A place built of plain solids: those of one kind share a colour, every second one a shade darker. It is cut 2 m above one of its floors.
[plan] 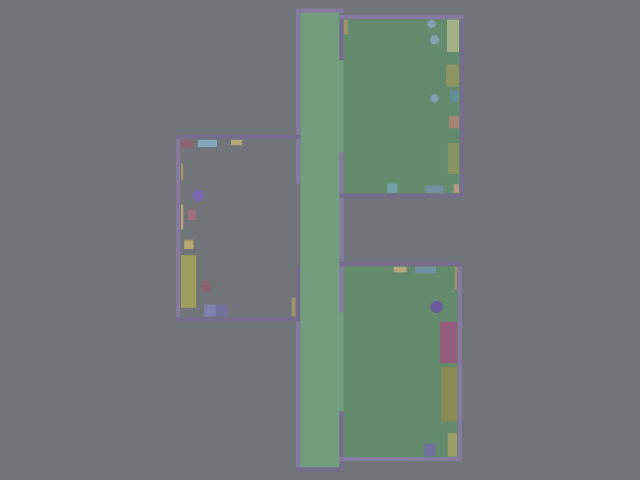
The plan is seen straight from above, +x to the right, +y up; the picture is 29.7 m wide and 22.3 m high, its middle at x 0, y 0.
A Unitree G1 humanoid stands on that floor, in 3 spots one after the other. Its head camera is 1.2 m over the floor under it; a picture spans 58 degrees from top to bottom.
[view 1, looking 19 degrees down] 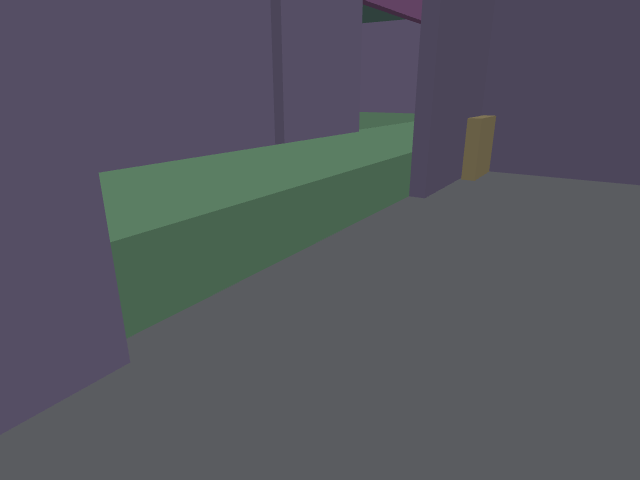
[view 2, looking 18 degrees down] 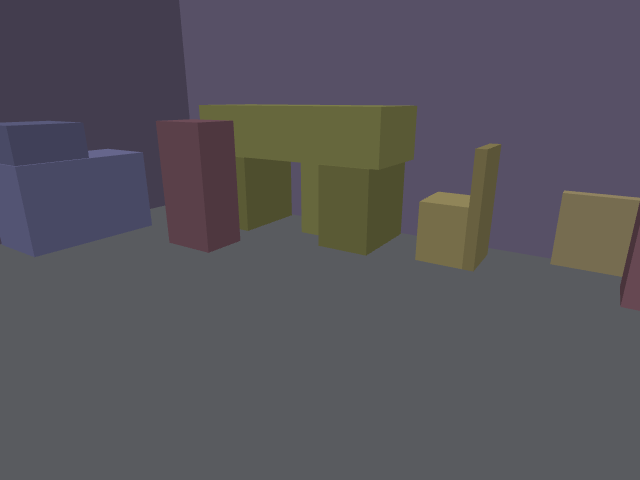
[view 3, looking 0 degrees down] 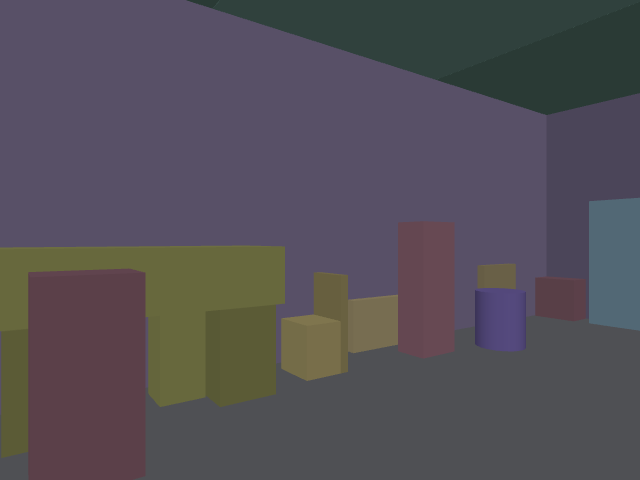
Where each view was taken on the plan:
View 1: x -2.79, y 3.57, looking -57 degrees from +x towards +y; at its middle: floor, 3.66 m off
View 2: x -2.79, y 0.69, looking -147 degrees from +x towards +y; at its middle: desk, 3.71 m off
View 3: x -2.79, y -2.44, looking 145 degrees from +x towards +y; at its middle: wall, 4.51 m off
